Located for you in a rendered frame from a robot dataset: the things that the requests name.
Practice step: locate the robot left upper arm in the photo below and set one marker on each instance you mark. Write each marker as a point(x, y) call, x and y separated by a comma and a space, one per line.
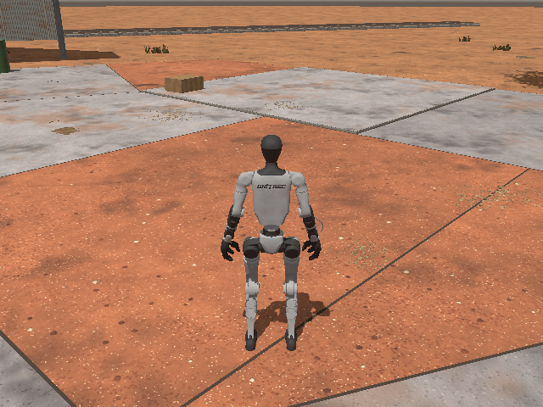
point(244, 180)

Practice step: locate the robot right forearm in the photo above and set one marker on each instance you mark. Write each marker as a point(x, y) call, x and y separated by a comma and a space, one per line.
point(310, 226)

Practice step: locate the robot right hand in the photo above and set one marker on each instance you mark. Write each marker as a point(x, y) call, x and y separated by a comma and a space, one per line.
point(316, 246)

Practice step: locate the robot left forearm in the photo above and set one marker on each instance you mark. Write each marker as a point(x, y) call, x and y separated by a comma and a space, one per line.
point(231, 227)

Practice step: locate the humanoid robot head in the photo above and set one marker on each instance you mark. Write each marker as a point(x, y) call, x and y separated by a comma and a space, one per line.
point(271, 147)

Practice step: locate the robot left hand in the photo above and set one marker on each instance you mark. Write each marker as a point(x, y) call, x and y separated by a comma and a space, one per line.
point(225, 248)

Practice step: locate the robot right upper arm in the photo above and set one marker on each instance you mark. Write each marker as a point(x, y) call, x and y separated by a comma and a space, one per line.
point(298, 180)

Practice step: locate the robot left thigh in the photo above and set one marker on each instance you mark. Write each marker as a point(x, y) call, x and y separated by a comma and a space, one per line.
point(251, 250)

